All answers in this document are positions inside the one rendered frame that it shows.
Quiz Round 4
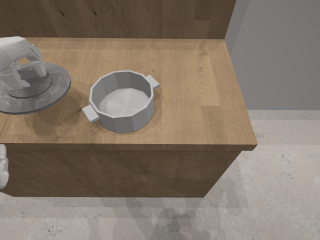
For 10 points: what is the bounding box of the left robot hand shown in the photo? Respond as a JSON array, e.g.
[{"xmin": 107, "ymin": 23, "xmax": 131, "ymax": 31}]
[{"xmin": 0, "ymin": 36, "xmax": 46, "ymax": 91}]

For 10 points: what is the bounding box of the pot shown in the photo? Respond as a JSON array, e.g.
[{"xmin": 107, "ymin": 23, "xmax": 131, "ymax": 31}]
[{"xmin": 82, "ymin": 70, "xmax": 160, "ymax": 133}]

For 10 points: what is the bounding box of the knob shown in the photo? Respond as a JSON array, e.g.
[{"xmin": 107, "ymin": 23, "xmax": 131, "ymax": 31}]
[{"xmin": 17, "ymin": 66, "xmax": 41, "ymax": 85}]

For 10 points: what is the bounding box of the table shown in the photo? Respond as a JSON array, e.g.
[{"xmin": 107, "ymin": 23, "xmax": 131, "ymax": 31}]
[{"xmin": 0, "ymin": 0, "xmax": 258, "ymax": 198}]

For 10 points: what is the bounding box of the lid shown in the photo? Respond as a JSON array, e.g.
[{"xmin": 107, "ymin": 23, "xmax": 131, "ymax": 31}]
[{"xmin": 0, "ymin": 62, "xmax": 71, "ymax": 115}]

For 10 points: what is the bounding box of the left robot forearm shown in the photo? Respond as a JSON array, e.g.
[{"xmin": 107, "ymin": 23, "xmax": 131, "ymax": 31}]
[{"xmin": 0, "ymin": 47, "xmax": 11, "ymax": 96}]

